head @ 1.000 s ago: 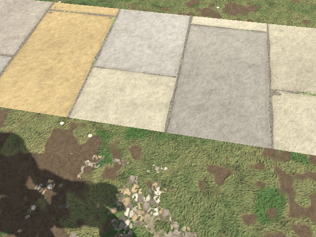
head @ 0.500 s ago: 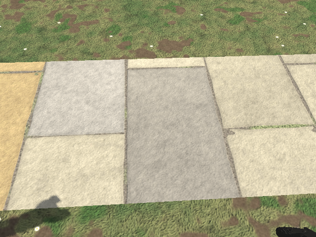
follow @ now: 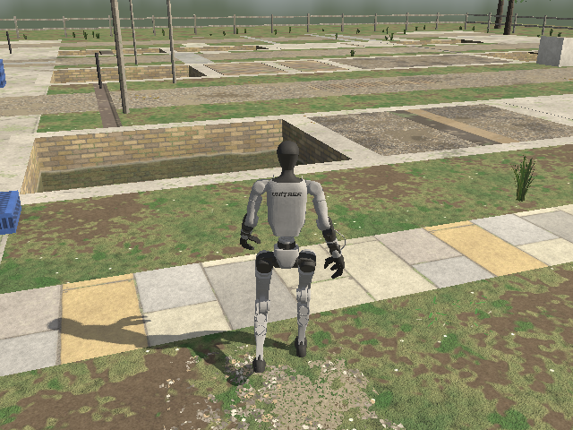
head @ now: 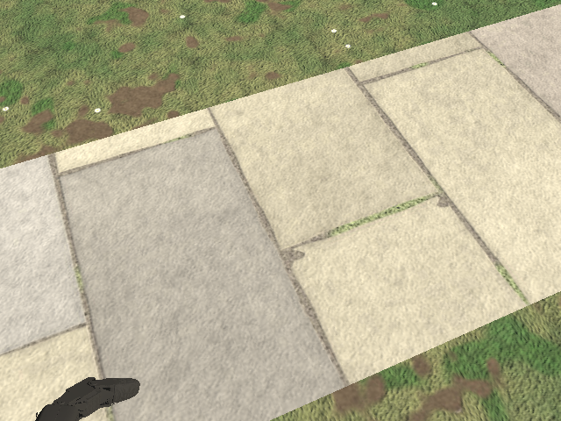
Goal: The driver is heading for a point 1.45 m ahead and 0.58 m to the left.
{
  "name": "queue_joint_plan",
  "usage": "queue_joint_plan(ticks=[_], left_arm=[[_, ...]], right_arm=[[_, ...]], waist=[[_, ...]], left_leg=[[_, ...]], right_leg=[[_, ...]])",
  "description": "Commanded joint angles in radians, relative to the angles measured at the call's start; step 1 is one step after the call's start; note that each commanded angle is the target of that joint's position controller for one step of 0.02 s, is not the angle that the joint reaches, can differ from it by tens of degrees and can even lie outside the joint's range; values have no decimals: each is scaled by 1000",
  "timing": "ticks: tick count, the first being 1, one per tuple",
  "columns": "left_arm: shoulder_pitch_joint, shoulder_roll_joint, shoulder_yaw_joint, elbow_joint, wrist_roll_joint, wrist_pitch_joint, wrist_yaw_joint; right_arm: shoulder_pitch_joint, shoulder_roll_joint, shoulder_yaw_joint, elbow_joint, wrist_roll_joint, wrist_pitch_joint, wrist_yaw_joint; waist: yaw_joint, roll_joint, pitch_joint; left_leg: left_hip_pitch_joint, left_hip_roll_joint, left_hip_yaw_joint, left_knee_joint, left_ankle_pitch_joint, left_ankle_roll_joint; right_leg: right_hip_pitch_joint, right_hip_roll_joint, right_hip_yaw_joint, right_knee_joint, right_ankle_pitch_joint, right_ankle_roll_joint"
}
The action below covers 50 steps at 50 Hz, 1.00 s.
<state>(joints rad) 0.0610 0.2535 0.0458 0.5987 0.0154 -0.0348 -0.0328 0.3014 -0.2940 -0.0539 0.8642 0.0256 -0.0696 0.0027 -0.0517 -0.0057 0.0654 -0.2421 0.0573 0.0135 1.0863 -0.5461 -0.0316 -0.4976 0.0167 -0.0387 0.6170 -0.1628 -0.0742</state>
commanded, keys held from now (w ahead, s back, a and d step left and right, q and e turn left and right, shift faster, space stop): q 1.00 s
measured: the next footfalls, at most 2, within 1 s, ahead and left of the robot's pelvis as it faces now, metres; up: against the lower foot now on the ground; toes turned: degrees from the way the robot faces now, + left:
left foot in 0.44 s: +0.17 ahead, +0.15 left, +0.00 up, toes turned +15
right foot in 0.94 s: +0.25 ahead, -0.06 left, +0.00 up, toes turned +35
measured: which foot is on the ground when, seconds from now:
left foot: up 0.00-0.42, down 0.44-0.92, up 0.94-1.00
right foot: down 0.00-0.46, up 0.48-0.92, down 0.94-1.00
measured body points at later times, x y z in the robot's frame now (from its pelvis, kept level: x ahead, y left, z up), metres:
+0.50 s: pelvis +0.12 +0.04 +0.01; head +0.16 +0.07 +0.46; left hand +0.20 +0.35 -0.11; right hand +0.33 -0.19 -0.08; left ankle +0.13 +0.14 -0.72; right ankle +0.09 -0.09 -0.69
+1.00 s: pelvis +0.16 +0.02 +0.01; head +0.19 +0.02 +0.46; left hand +0.13 +0.34 -0.08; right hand +0.45 -0.13 -0.08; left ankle +0.10 +0.13 -0.68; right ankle +0.22 -0.08 -0.72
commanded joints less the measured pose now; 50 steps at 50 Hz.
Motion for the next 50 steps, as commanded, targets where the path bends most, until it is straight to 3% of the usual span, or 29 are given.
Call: queue_joint_plan(ticks=[1, 2, 4, 6, 8, 12, 19, 21, 22, 23, 24, 25, 26, 27, 28, 31, 36, 40, 43, 45, 46, 47, 48, 49, 50], left_arm=[[206, 136, 44, 10, -9, -19, 9], [158, 105, 36, 16, -13, -25, 9], [105, 88, 33, 30, 6, -39, 8], [64, 83, 31, 46, 18, -51, 18], [52, 104, 39, 65, 16, -47, 37], [61, 125, 48, 94, 7, -17, 67], [79, 171, 69, 129, -24, 33, 73], [65, 171, 71, 135, -43, 40, 78], [119, 152, 68, 156, -40, 39, 77], [119, 121, 60, 132, -5, 31, 73], [64, 82, 42, 79, 22, 25, 70], [12, 115, 51, 88, 8, 25, 62], [-2, 117, 53, 83, -18, 28, 60], [9, 115, 56, 101, -19, 33, 69], [7, 134, 63, 101, -9, 38, 79], [37, 114, 62, 105, -13, 42, 81], [3, 92, 51, 98, -16, 40, 81], [1, 103, 53, 95, -21, 30, 69], [25, 112, 57, 94, -25, 12, 55], [89, 114, 62, 111, -26, 0, 44], [123, 144, 73, 121, -20, -1, 43], [129, 215, 88, 110, -2, 6, 51], [119, 255, 92, 109, 34, 12, 48], [77, 207, 82, 80, 29, 7, 52], [22, 153, 68, 65, 17, 9, 60]], right_arm=[[-35, -110, -15, -80, 16, -13, -3], [-35, -110, -21, -73, 0, 2, -13], [42, -82, -24, -40, -3, 41, -24], [57, -61, -26, -40, -7, 59, -34], [1, -56, -27, -69, -16, 65, -39], [-91, -45, -24, -119, -16, 76, -23], [-164, -57, -37, -202, -15, 99, 14], [-117, -52, -43, -199, -12, 95, 24], [-72, -92, -59, -190, -18, 89, 17], [-6, -221, -96, -193, -27, 85, -3], [18, -278, -103, -209, -48, 79, -8], [28, -212, -83, -215, -51, 66, 1], [-26, -193, -78, -223, -43, 55, -1], [-82, -168, -74, -230, -24, 53, -7], [-126, -143, -65, -240, -7, 60, -15], [-141, -144, -63, -257, -19, 71, -29], [-128, -169, -73, -268, -17, 84, -47], [-147, -170, -74, -286, -20, 97, -44], [-161, -166, -72, -297, -15, 104, -39], [-193, -158, -69, -310, -1, 113, -42], [-183, -136, -63, -316, 1, 116, -45], [-129, -76, -49, -317, -13, 117, -43], [-126, -117, -62, -351, -11, 104, -40], [-107, -192, -85, -332, -22, 95, -35], [-96, -214, -98, -305, -13, 100, -32]], waist=[[107, -18, -273], [73, -34, -218], [16, -65, -196], [-8, -76, -178], [-1, -84, -155], [37, -87, -138], [65, -101, -111], [32, -92, -127], [23, -35, -153], [24, 183, -201], [13, 340, -257], [-31, 175, -323], [-6, 134, -273], [23, 78, -233], [40, 75, -205], [67, 124, -217], [45, 139, -209], [35, 167, -187], [38, 185, -188], [82, 179, -188], [85, 143, -193], [45, -77, -210], [26, -303, -156], [28, -223, -148], [13, -153, -129]], left_leg=[[-421, 39, -106, 196, 18, 5], [-384, 60, -100, 139, 66, -1], [-238, 50, -90, 109, 155, -19], [-219, 39, -93, 50, 219, -40], [-264, 43, -87, -34, 289, -47], [-278, 55, -55, -185, 377, -43], [-271, 21, 19, -370, 231, 16], [-161, -21, 63, -547, 345, 56], [-42, -38, 30, -651, 532, 91], [166, 130, -219, -649, 1001, 173], [307, 332, -538, -665, 1207, 398], [311, 320, -504, -683, 1135, 419], [268, 268, -413, -685, 1038, 370], [223, 215, -356, -690, 930, 313], [176, 190, -331, -705, 863, 283], [111, 140, -299, -717, 863, 270], [87, 121, -352, -713, 691, 259], [33, 106, -429, -710, 578, 255], [51, 97, -496, -677, 623, 246], [22, 54, -497, -629, 618, 206], [-46, 10, -469, -579, 499, 161], [-184, -104, -327, -364, 173, 99], [-372, -216, -181, -165, -125, 44], [-382, -137, -199, 35, -92, 9], [-379, -121, -189, 107, -13, -6]], right_leg=[[574, -330, 304, -189, 718, -214], [466, -301, 249, -230, 658, -191], [292, -275, 154, -309, 649, -179], [241, -270, 78, -344, 672, -182], [259, -272, 30, -359, 632, -172], [314, -281, -25, -373, 470, -160], [433, -355, -12, -259, 403, -130], [430, -327, -51, -150, 416, -71], [391, -265, -95, -32, 368, -10], [177, -157, -164, 240, 119, 80], [-122, 10, -90, 497, -510, 149], [-154, -8, 81, 623, -537, 137], [-189, -26, 102, 639, -455, 122], [-202, -44, 108, 599, -375, 120], [-194, -55, 113, 553, -314, 124], [-109, -21, 105, 491, -227, 142], [-56, -3, 125, 274, -181, 166], [24, 15, 133, 156, -190, 158], [81, 27, 134, 37, -202, 139], [206, 30, 109, -179, -68, 114], [314, -36, 142, -252, 29, 88], [426, -257, 338, -286, 166, 5], [378, -422, 574, -319, 342, -182], [344, -454, 559, -321, 336, -235], [324, -379, 431, -302, 298, -186]])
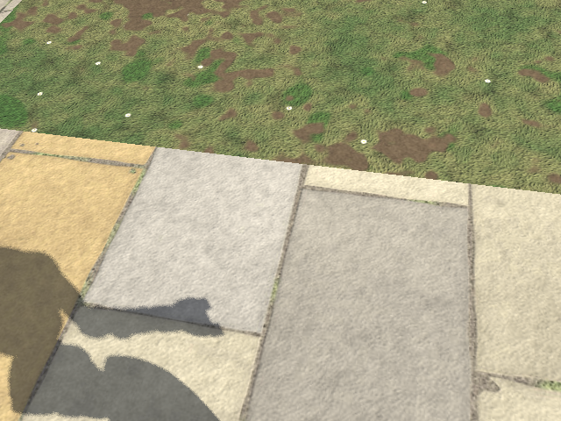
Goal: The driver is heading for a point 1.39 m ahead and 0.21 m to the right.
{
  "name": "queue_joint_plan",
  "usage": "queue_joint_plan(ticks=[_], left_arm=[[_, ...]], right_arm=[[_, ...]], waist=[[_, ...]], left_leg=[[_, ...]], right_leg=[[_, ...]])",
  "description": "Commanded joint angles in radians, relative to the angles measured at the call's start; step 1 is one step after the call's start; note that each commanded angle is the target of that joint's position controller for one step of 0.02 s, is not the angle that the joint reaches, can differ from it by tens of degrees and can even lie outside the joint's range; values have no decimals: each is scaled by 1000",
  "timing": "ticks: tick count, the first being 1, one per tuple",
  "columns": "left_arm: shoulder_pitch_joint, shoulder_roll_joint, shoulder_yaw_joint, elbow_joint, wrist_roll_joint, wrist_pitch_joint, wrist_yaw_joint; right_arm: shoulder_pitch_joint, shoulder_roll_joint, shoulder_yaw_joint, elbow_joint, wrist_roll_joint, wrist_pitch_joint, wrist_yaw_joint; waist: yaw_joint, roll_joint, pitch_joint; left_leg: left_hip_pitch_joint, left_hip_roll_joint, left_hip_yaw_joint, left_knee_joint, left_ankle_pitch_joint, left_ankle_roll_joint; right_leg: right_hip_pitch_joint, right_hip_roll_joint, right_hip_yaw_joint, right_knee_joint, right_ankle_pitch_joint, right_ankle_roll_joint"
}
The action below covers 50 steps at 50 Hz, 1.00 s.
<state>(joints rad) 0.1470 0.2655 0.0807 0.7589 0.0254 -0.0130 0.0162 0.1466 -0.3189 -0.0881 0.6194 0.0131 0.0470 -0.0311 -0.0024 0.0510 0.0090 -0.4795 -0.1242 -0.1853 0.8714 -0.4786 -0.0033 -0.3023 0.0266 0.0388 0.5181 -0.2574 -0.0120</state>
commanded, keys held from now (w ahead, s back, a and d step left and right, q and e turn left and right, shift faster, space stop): q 0.08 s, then no key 0.92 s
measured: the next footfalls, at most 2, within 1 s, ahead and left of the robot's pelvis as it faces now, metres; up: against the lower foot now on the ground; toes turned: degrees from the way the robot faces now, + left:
left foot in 0.32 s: +0.01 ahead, +0.15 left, +0.00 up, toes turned +7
right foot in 0.62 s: +0.04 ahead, -0.10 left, +0.00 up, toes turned +8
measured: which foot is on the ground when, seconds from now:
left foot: up 0.00-0.30, down 0.32-1.00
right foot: down 0.00-0.34, up 0.36-0.60, down 0.62-1.00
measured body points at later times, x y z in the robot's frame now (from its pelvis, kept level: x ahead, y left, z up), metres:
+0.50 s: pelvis -0.01 +0.04 +0.01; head +0.01 +0.06 +0.45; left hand +0.06 +0.33 -0.12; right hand +0.20 -0.17 -0.08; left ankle -0.03 +0.14 -0.73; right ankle -0.01 -0.11 -0.70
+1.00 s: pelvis -0.01 +0.02 +0.00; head +0.00 +0.02 +0.45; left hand +0.03 +0.29 -0.13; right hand +0.13 -0.22 -0.13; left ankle -0.03 +0.15 -0.73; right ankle +0.00 -0.11 -0.73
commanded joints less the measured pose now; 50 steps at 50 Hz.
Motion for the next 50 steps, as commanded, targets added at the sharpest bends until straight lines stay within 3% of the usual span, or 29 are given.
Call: queue_joint_plan(ticks=[1, 2, 3, 5, 7, 10, 12, 15, 16, 17, 18, 19, 20, 22, 24, 26, 28, 30, 31, 32, 33, 34, 35, 37, 50], left_arm=[[-95, 120, 27, -104, -6, -9, 16], [-96, 111, 22, -106, -20, -7, 21], [-81, 113, 19, -103, -21, -2, 27], [-25, 121, 21, -91, -13, 8, 36], [19, 141, 26, -79, -12, 15, 38], [-3, 177, 35, -79, -22, 19, 25], [3, 187, 35, -71, -33, 20, 14], [-1, 166, 20, -51, -56, 20, 8], [52, 135, 8, -28, -49, 13, 3], [68, 70, -16, -41, -1, 2, -7], [32, 53, -24, -68, -2, 0, -2], [-14, 122, -8, -67, -9, 7, 6], [-18, 134, -1, -59, -19, 12, 7], [15, 140, 9, -28, -16, 28, 15], [50, 110, 3, -7, -20, 31, 12], [45, 82, -9, 0, -25, 29, 10], [38, 77, -14, 3, -28, 27, 8], [67, 73, -20, 19, -17, 22, 4], [70, 107, -17, 20, -4, 20, 5], [68, 168, -5, 16, -7, 21, 7], [48, 174, 2, 35, -21, 20, 4], [35, 129, -8, 29, -21, 15, -1], [32, 110, -15, 39, -13, 8, 1], [33, 98, -21, 51, -11, -5, 3], [61, 82, -33, 136, -19, -4, 17]], right_arm=[[77, -162, -62, -34, 2, -5, -2], [76, -139, -56, -33, -1, 5, -3], [66, -109, -47, -39, 4, 9, 1], [11, -72, -31, -69, 13, 7, 4], [-28, -48, -17, -90, 5, 4, 4], [-27, -28, 0, -96, -6, -1, 14], [-13, -42, -3, -89, -3, 0, 18], [73, -36, -6, -46, -6, -2, 25], [79, -62, -9, -50, -11, -3, 22], [103, -130, -17, -64, -20, -2, 9], [53, -120, -6, -64, -47, -13, 14], [29, -69, 5, -73, -50, -30, 22], [14, -45, 16, -54, -54, -44, 24], [-25, -64, 12, -39, -34, -59, 22], [-42, -48, 18, -22, -31, -61, 18], [-49, -32, 22, -8, -30, -56, 18], [-48, -25, 25, 10, -27, -51, 19], [-45, -12, 31, 33, -16, -48, 21], [-10, -2, 34, 49, -21, -54, 23], [22, -9, 31, 57, -36, -59, 29], [25, -4, 31, 61, -38, -57, 28], [-19, -27, 27, 68, -37, -53, 23], [-36, -20, 25, 67, -31, -49, 17], [-27, -12, 24, 80, -28, -38, 9], [34, -12, 17, 220, -20, -43, -2]], waist=[[-45, -173, -56], [-31, -171, -43], [-22, -171, -37], [15, -195, -46], [42, -213, -73], [41, -239, -94], [43, -255, -91], [-8, -223, -79], [-3, -169, -94], [24, 47, -158], [30, 223, -136], [-11, 153, -106], [-3, 148, -89], [8, 125, -63], [28, 93, -72], [19, 91, -78], [12, 89, -81], [40, 59, -75], [25, 15, -78], [-16, -69, -58], [-30, -150, -33], [3, -119, -6], [2, -117, -6], [4, -116, -4], [12, -44, 7]], left_leg=[[-148, 67, 27, 358, -20, -52], [-176, 69, 36, 395, 30, -68], [-173, 71, 60, 399, 58, -80], [-182, 83, 103, 306, 91, -95], [-159, 102, 111, 187, 69, -104], [0, 127, 160, -11, 30, -89], [81, 119, 191, -129, 51, -75], [281, 92, 228, -487, 300, -13], [406, 132, 162, -545, 423, 14], [554, 332, -73, -520, 736, 68], [423, 461, -178, -510, 771, 230], [376, 437, -172, -537, 673, 277], [362, 404, -133, -544, 636, 257], [348, 365, -86, -536, 636, 218], [308, 334, -29, -517, 724, 208], [312, 314, -5, -500, 722, 206], [318, 311, -17, -487, 679, 208], [283, 279, -7, -476, 542, 163], [255, 247, 2, -470, 423, 116], [225, 193, 39, -461, 298, 80], [255, 148, 92, -470, 249, 48], [280, 140, 104, -442, 244, 32], [290, 141, 110, -429, 263, 32], [290, 145, 106, -424, 320, 35], [292, 146, 117, -433, 373, 14]], right_leg=[[130, -315, 255, -189, 342, -194], [145, -292, 206, -183, 357, -181], [143, -271, 153, -185, 395, -181], [198, -255, 104, -189, 417, -192], [261, -278, 104, -179, 444, -211], [216, -291, 70, -170, 458, -216], [195, -298, 74, -159, 456, -217], [135, -268, 52, -84, 395, -161], [61, -239, 27, -47, 297, -92], [-69, -157, -58, 134, 16, 5], [-128, -95, -59, 170, -303, 55], [-124, -107, -24, 264, -334, 81], [-136, -107, -7, 313, -318, 87], [-146, -111, 11, 348, -262, 101], [-79, -103, 2, 340, -213, 110], [-35, -96, -14, 248, -181, 109], [10, -87, -26, 131, -126, 103], [128, -80, -33, -96, 114, 82], [189, -112, 12, -109, 253, 64], [192, -147, 30, -81, 317, 36], [103, -133, 21, -70, 156, 0], [55, -118, 22, -95, 75, -5], [41, -116, 24, -109, 57, 3], [52, -105, 14, -108, 87, 18], [84, -78, -6, -98, 94, 12]])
